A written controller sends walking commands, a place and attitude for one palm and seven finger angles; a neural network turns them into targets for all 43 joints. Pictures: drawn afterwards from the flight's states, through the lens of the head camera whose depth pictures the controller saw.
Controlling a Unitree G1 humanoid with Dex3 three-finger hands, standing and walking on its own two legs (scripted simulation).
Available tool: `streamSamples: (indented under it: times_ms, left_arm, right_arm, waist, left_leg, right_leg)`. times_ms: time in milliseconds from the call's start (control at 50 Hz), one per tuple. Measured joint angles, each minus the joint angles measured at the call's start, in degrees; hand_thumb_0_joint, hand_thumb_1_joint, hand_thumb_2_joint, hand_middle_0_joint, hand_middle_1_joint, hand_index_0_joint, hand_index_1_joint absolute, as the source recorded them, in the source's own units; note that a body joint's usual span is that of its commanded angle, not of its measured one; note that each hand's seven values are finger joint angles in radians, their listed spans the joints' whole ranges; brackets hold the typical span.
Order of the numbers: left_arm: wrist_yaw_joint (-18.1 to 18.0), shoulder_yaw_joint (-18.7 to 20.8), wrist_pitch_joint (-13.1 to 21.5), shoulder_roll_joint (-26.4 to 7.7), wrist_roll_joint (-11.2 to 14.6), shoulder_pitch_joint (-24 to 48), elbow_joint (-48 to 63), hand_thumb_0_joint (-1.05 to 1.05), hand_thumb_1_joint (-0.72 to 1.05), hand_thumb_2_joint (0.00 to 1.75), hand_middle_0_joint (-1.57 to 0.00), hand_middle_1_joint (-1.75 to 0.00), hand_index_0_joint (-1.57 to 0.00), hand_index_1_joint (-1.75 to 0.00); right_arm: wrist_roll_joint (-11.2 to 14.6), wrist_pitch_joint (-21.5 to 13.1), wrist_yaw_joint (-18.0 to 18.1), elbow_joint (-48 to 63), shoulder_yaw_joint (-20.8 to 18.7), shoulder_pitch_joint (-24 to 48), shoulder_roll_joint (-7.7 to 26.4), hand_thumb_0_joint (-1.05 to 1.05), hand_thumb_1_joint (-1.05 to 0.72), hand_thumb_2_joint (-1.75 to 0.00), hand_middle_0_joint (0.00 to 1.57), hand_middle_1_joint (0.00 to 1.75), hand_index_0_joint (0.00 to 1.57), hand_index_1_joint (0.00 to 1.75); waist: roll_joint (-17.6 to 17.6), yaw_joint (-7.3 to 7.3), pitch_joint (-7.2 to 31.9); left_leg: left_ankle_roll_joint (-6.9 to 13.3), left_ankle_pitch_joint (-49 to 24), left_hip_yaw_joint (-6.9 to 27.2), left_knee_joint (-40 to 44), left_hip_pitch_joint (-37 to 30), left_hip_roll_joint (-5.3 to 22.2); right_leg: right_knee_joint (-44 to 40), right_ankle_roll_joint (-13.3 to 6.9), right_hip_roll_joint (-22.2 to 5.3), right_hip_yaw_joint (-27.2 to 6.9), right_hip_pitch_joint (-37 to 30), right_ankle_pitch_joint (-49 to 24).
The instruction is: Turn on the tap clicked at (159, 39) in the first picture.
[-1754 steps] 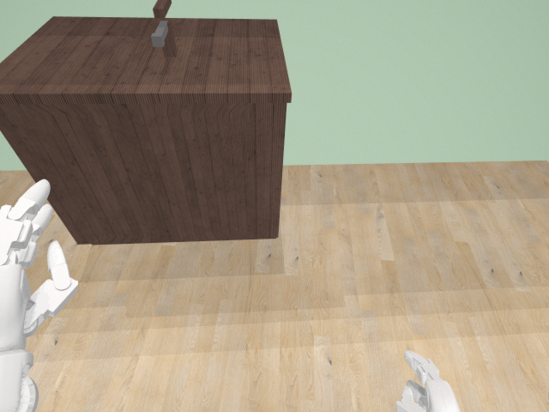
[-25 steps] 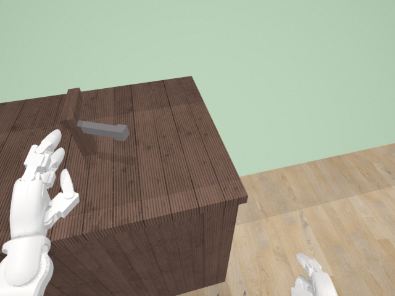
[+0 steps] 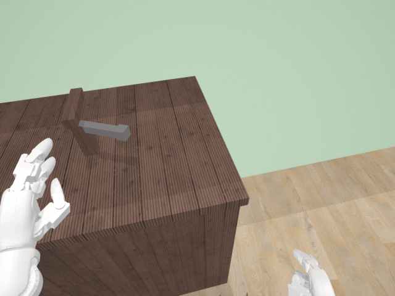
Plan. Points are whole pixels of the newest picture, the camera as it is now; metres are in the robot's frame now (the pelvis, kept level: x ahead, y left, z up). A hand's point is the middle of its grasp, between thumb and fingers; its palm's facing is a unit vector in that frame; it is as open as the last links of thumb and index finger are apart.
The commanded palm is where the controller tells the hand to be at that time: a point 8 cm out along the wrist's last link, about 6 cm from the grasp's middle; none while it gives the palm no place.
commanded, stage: step back with the hand held close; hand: left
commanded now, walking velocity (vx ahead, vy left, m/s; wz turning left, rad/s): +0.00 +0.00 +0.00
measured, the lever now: (122, 132) +0.44 +0.24 +0.10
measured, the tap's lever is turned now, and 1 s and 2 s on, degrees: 63 63 63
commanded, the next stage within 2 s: stop stepping back and stand still in 1.32 s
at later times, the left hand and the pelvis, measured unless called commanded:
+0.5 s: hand (46, 232) +0.16 +0.25 +0.15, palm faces +0.33 -0.83 -0.45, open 7.4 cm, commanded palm +0.11 +0.29 +0.17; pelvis -0.05 +0.01 -0.01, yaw -1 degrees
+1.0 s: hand (14, 277) +0.10 +0.25 +0.15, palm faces +0.41 -0.82 -0.39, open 7.4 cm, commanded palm +0.04 +0.30 +0.17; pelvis -0.10 +0.02 -0.02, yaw +3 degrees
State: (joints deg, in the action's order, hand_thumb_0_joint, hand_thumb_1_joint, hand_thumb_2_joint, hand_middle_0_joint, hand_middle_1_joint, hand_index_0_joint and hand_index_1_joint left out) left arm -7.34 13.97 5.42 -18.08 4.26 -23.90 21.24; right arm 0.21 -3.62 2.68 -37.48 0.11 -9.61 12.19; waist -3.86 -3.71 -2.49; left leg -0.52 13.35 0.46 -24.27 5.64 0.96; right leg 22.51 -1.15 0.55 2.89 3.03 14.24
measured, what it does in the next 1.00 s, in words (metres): walks backwards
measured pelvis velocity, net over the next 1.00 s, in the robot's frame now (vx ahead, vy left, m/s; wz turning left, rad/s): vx -0.10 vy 0.02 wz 0.05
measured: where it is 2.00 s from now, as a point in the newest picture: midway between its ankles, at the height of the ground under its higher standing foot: outside the picture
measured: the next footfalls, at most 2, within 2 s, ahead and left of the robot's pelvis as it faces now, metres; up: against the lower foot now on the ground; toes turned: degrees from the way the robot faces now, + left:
left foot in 1.06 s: -0.04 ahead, +0.15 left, +0.00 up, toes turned +4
right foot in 1.28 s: -0.12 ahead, -0.09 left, +0.00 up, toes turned +1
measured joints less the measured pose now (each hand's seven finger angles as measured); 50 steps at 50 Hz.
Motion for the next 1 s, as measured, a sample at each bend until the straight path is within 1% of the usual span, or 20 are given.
streamSamples:
  times_ms: [80, 140, 180, 220, 300, 380, 480, 560, 640, 700, 760, 820, 860, 900, 940, 980, 1000]
  left_arm:
    - [0.5, 0.5, 0.1, -0.5, 0.2, -0.1, 0.8, 0.02, 0.89, 0.9, -0.21, -0.3, -0.21, -0.3]
    - [1.1, 3.1, 1.8, -1.7, 0.0, 0.6, 1.3, 0.02, 0.89, 0.9, -0.21, -0.3, -0.21, -0.3]
    - [1.2, 4.0, 2.4, -2.0, -0.2, 0.4, 1.4, 0.02, 0.89, 0.9, -0.21, -0.3, -0.21, -0.3]
    - [1.4, 4.0, 2.3, -1.9, -0.2, -0.6, 1.8, 0.02, 0.89, 0.9, -0.21, -0.3, -0.21, -0.3]
    - [1.6, 2.6, 1.3, -1.7, -0.4, -3.4, 3.0, 0.02, 0.89, 0.9, -0.21, -0.3, -0.21, -0.3]
    - [1.3, 2.1, 0.9, -2.8, -0.6, -5.0, 4.9, 0.02, 0.89, 0.9, -0.21, -0.3, -0.21, -0.3]
    - [0.2, 3.7, 1.9, -4.0, -0.7, -5.4, 6.8, 0.02, 0.89, 0.9, -0.22, -0.3, -0.21, -0.3]
    - [-0.6, 4.3, 2.7, -3.6, -0.9, -5.5, 7.3, 0.02, 0.89, 0.9, -0.21, -0.3, -0.21, -0.3]
    - [-1.3, 4.0, 3.1, -2.9, -1.3, -5.2, 7.2, 0.02, 0.89, 0.9, -0.21, -0.3, -0.21, -0.3]
    - [-1.7, 3.8, 3.1, -2.6, -1.7, -4.6, 7.0, 0.02, 0.89, 0.9, -0.21, -0.3, -0.21, -0.3]
    - [-1.7, 4.3, 3.0, -3.0, -2.4, -3.5, 6.7, 0.02, 0.89, 0.9, -0.21, -0.3, -0.21, -0.3]
    - [-1.3, 5.4, 3.4, -3.7, -2.8, -2.7, 6.9, 0.02, 0.89, 0.9, -0.21, -0.3, -0.21, -0.3]
    - [-1.0, 6.0, 3.7, -3.9, -2.9, -3.0, 7.5, 0.02, 0.89, 0.9, -0.21, -0.3, -0.21, -0.3]
    - [-1.0, 6.1, 4.1, -3.4, -2.8, -3.7, 8.2, 0.02, 0.89, 0.9, -0.21, -0.3, -0.21, -0.3]
    - [-1.4, 5.3, 3.9, -2.7, -2.4, -4.4, 9.3, 0.02, 0.89, 0.9, -0.21, -0.3, -0.21, -0.3]
    - [-1.5, 4.1, 3.5, -2.1, -2.0, -4.7, 10.3, 0.02, 0.89, 0.9, -0.21, -0.3, -0.21, -0.3]
    - [-1.5, 3.7, 3.4, -2.1, -1.9, -4.8, 10.7, 0.02, 0.89, 0.9, -0.21, -0.3, -0.21, -0.3]
  right_arm:
    - [0.2, 0.2, 0.1, 0.4, -0.1, -0.4, 0.3, 0.02, -0.91, -0.9, 0.2, 0.3, 0.2, 0.3]
    - [0.3, 1.2, 0.3, 1.0, 0.1, 0.3, 0.6, 0.02, -0.91, -0.9, 0.2, 0.3, 0.2, 0.3]
    - [0.3, 2.2, 0.4, 1.8, -0.2, 0.8, 0.8, 0.02, -0.91, -0.9, 0.2, 0.3, 0.2, 0.3]
    - [0.4, 3.0, 0.5, 2.9, -0.4, 1.0, 1.0, 0.02, -0.91, -0.9, 0.2, 0.3, 0.2, 0.3]
    - [0.7, 4.4, 1.1, 4.7, -0.9, 1.0, 1.4, 0.02, -0.91, -0.9, 0.2, 0.3, 0.2, 0.3]
    - [0.7, 4.9, 1.7, 5.4, -1.2, 0.7, 1.3, 0.02, -0.91, -0.9, 0.2, 0.3, 0.2, 0.3]
    - [0.8, 4.6, 2.0, 5.6, -1.1, 0.2, 1.1, 0.02, -0.91, -0.9, 0.2, 0.3, 0.2, 0.3]
    - [0.8, 3.7, 2.1, 5.4, -0.8, -0.5, 1.0, 0.02, -0.91, -0.9, 0.2, 0.3, 0.2, 0.3]
    - [0.7, 2.8, 2.2, 4.6, -0.4, -1.2, 0.8, 0.02, -0.91, -0.9, 0.2, 0.3, 0.2, 0.3]
    - [0.5, 2.4, 2.3, 4.2, 0.0, -1.6, 0.5, 0.02, -0.91, -0.9, 0.2, 0.3, 0.2, 0.3]
    - [0.3, 1.9, 2.4, 4.3, 0.2, -1.9, -0.2, 0.02, -0.9, -0.9, 0.2, 0.3, 0.2, 0.3]
    - [0.3, 1.5, 2.2, 4.7, 0.3, -2.2, -0.9, 0.02, -0.9, -0.9, 0.2, 0.3, 0.2, 0.3]
    - [0.2, 1.4, 1.9, 4.7, 0.4, -2.2, -1.2, 0.02, -0.9, -0.9, 0.2, 0.3, 0.2, 0.3]
    - [0.0, 1.5, 1.6, 4.2, 0.3, -1.9, -1.1, 0.02, -0.9, -0.9, 0.2, 0.3, 0.2, 0.3]
    - [-0.1, 1.6, 1.0, 3.2, 0.0, -1.5, -0.9, 0.02, -0.9, -0.9, 0.2, 0.3, 0.2, 0.3]
    - [-0.2, 2.0, 0.6, 2.3, -0.3, -1.1, -0.7, 0.02, -0.9, -0.9, 0.2, 0.3, 0.2, 0.3]
    - [-0.2, 2.2, 0.6, 2.0, -0.4, -0.9, -0.6, 0.02, -0.9, -0.9, 0.2, 0.3, 0.2, 0.3]
  waist:
    - [-0.2, 0.11, 0.1]
    - [-0.5, 0.58, 0.3]
    - [-0.5, 0.94, 0.4]
    - [-0.4, 1.35, 0.5]
    - [-0.1, 2.04, 0.4]
    - [0.7, 2.24, 0.0]
    - [1.0, 2.12, -0.1]
    - [0.6, 2.02, 0.4]
    - [0.6, 2.06, 0.8]
    - [0.6, 2.26, 0.8]
    - [0.8, 2.8, 0.2]
    - [1.3, 3.25, -0.5]
    - [1.6, 3.31, -0.7]
    - [1.7, 3.0, -0.4]
    - [2.4, 2.64, -0.1]
    - [3.5, 2.59, 0.1]
    - [4.1, 2.71, 0.2]
  left_leg:
    - [-0.1, 0.2, 0.0, -0.4, 0.4, 0.3]
    - [-0.1, 0.5, -0.1, -1.9, 3.0, 0.8]
    - [-0.1, 0.3, -0.4, -2.3, 4.5, 0.8]
    - [0.0, 0.0, -0.9, -2.5, 5.8, 0.7]
    - [0.4, -0.7, -1.6, -2.8, 7.9, 0.2]
    - [0.7, -1.5, -1.6, -3.7, 10.1, 0.0]
    - [0.9, -2.5, -1.2, -5.1, 12.9, -0.1]
    - [1.2, -2.8, -0.8, -6.8, 15.3, 0.0]
    - [1.5, -2.2, -0.6, -8.6, 17.2, -0.1]
    - [1.9, -2.9, -0.5, -9.0, 17.9, -0.1]
    - [2.1, -3.7, 0.0, -8.7, 18.1, -0.4]
    - [2.1, -4.1, 0.4, -9.1, 18.5, -0.8]
    - [2.0, -2.9, 0.2, -10.3, 19.1, -0.9]
    - [1.8, 1.2, -0.1, -12.3, 20.3, -0.7]
    - [0.9, 5.7, -0.3, -15.7, 21.6, -1.0]
    - [0.3, 7.3, -0.5, -19.6, 21.3, -1.6]
    - [0.2, 7.7, -0.7, -19.7, 20.3, -1.7]
  right_leg:
    - [0.1, -0.1, 0.3, 0.0, 0.4, 0.1]
    - [0.5, -0.1, 0.8, -0.1, 2.5, -0.4]
    - [1.2, 0.0, 0.7, -0.5, 4.3, -0.6]
    - [1.9, 0.2, 0.5, -0.9, 6.0, -0.7]
    - [3.3, 0.6, 0.1, -1.6, 8.7, -1.1]
    - [4.6, 0.8, -0.2, -1.6, 11.0, -1.6]
    - [5.5, 1.0, -0.4, -1.1, 13.5, -2.7]
    - [6.0, 1.1, -0.3, -0.7, 15.2, -3.5]
    - [6.9, 1.3, -0.4, -0.5, 16.6, -3.9]
    - [7.9, 1.5, -0.4, -0.4, 17.4, -2.7]
    - [9.3, 1.9, 0.4, -1.4, 17.9, -0.3]
    - [10.2, 1.9, 1.0, -2.7, 18.3, -1.2]
    - [10.4, 1.3, 1.0, -2.9, 18.5, -3.9]
    - [10.9, 0.8, 1.0, -2.7, 19.1, -3.8]
    - [11.0, 0.5, 0.6, -2.9, 19.8, -3.6]
    - [10.7, 0.6, -0.3, -3.3, 19.9, -4.0]
    - [10.6, 0.8, -0.8, -3.5, 20.1, -4.3]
